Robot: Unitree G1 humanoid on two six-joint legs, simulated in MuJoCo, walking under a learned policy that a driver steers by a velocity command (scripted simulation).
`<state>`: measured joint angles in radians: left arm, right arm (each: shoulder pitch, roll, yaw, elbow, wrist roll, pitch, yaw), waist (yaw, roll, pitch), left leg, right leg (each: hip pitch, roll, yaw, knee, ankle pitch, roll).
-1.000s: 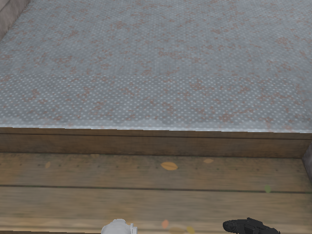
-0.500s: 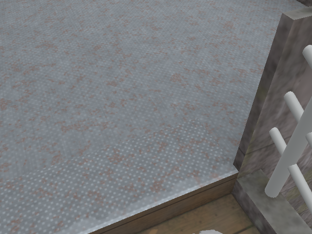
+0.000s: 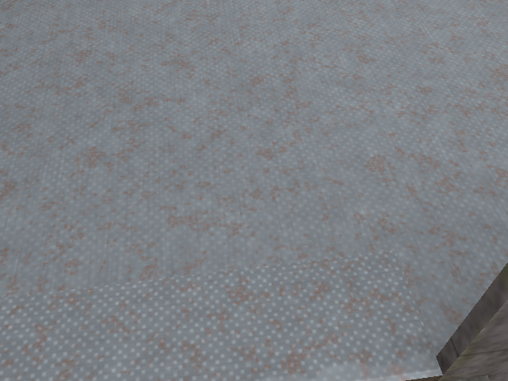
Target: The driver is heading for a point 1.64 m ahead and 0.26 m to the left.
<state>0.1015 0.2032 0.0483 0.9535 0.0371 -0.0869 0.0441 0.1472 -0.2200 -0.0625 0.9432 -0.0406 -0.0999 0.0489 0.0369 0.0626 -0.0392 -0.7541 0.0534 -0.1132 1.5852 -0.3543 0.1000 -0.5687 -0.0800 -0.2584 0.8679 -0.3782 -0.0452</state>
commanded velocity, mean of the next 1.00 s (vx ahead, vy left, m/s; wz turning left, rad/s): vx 0.01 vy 0.00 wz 0.29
